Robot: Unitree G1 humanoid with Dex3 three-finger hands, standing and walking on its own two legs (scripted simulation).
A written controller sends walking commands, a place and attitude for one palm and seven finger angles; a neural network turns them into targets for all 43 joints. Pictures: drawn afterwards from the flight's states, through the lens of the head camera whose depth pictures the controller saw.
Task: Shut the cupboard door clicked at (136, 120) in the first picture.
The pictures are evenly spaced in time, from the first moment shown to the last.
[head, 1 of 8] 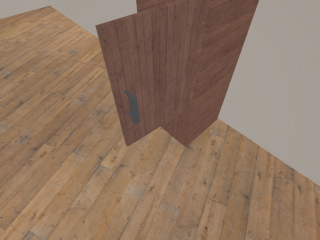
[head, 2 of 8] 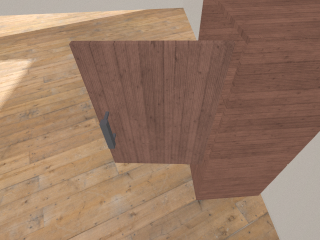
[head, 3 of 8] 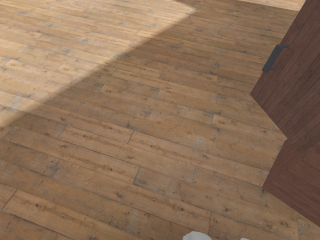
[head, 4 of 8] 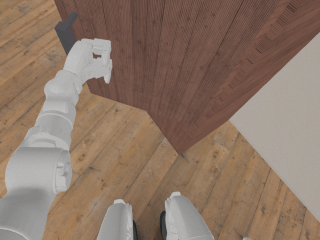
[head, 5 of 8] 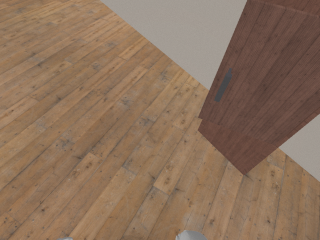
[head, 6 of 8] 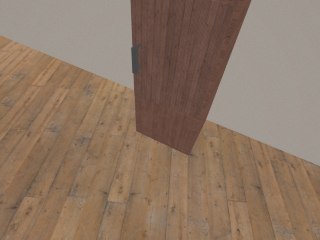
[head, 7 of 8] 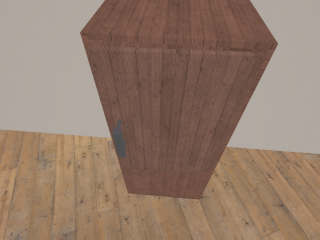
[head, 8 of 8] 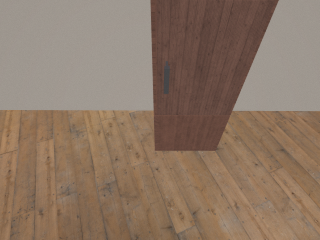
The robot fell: no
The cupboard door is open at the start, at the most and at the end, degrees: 84 84 0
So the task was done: yes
